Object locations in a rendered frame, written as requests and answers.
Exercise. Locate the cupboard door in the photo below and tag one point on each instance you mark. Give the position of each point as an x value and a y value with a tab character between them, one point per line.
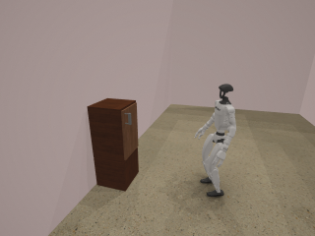
129	132

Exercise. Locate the robot right hand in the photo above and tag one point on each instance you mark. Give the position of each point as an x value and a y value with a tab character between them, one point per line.
201	131

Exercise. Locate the robot right shin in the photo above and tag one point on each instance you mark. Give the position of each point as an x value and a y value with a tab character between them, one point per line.
206	166

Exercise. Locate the handle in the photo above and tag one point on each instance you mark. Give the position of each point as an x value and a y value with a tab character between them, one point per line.
129	118

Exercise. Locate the robot left forearm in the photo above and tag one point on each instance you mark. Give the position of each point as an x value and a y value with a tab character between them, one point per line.
228	138

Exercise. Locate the robot left hand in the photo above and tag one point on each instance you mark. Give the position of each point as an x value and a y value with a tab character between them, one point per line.
220	155

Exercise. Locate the robot head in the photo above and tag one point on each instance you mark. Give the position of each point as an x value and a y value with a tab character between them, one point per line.
225	88

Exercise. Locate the robot right forearm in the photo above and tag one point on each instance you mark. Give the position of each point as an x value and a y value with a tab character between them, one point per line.
209	123

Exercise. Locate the robot left upper arm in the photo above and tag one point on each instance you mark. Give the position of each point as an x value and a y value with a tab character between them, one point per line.
230	112

